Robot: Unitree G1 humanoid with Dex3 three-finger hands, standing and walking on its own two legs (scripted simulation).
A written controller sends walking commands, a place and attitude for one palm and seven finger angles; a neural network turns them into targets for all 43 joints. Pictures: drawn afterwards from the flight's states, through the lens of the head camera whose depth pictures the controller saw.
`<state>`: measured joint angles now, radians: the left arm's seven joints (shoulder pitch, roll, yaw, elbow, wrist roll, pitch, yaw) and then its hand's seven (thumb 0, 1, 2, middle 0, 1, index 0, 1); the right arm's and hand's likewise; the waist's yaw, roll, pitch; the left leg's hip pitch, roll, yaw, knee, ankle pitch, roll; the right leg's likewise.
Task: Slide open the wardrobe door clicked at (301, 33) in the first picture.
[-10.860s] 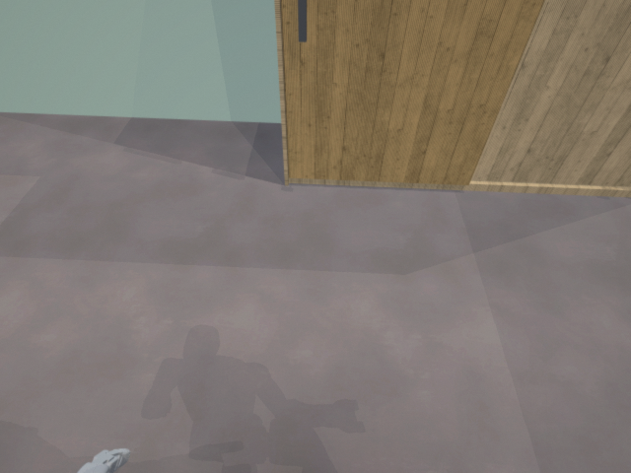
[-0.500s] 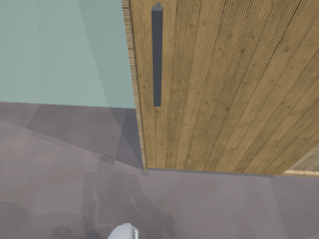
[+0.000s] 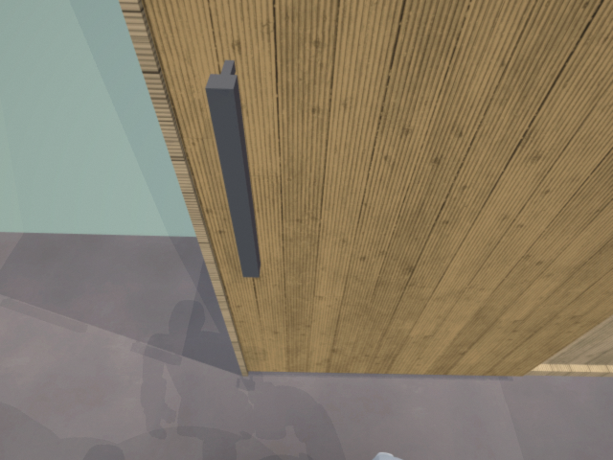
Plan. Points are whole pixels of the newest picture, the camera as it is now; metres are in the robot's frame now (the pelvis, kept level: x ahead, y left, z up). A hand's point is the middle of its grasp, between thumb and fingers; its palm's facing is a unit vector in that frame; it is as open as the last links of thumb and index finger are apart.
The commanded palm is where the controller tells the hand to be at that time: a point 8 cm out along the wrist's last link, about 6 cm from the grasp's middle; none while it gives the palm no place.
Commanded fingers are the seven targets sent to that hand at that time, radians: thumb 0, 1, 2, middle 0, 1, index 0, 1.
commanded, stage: come to a stop and stand still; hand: left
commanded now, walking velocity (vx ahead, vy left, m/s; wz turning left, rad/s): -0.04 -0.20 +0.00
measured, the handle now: (242, 189) +0.43 +0.12 +0.11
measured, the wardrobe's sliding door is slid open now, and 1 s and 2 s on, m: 0.00 0.00 0.00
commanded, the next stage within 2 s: look again from close up in 2.00 s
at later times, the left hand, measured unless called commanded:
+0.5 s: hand out of the picture +0.08 +0.17 -0.18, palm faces +0.11 -0.97 -0.21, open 7.3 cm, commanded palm none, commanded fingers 0.00 0.90 0.90 -0.20 -0.30 -0.20 -0.30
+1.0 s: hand out of the picture +0.03 +0.17 -0.17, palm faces +0.00 -0.98 -0.17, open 7.4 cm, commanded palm none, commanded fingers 0.00 0.90 0.90 -0.20 -0.30 -0.20 -0.30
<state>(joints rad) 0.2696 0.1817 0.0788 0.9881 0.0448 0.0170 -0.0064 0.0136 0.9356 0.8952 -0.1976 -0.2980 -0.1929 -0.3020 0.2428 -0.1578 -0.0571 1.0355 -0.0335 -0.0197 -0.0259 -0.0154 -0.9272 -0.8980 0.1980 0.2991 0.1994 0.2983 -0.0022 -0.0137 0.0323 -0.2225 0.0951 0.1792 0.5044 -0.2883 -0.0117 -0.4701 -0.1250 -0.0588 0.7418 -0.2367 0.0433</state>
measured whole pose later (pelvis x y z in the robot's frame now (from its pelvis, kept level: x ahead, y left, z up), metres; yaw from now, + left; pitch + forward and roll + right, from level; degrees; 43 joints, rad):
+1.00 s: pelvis -0.01 -0.01 +0.01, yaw +0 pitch +1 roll -2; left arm 0.24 0.18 0.05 1.03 0.03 0.05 0.01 0.01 0.91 0.90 -0.20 -0.30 -0.19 -0.30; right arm 0.30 -0.17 -0.04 1.06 -0.03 0.02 -0.03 0.00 -0.91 -0.90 0.20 0.30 0.20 0.30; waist -0.03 -0.01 0.03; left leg -0.27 0.05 0.10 0.43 -0.17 0.02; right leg -0.23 -0.04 -0.03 0.58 -0.36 0.04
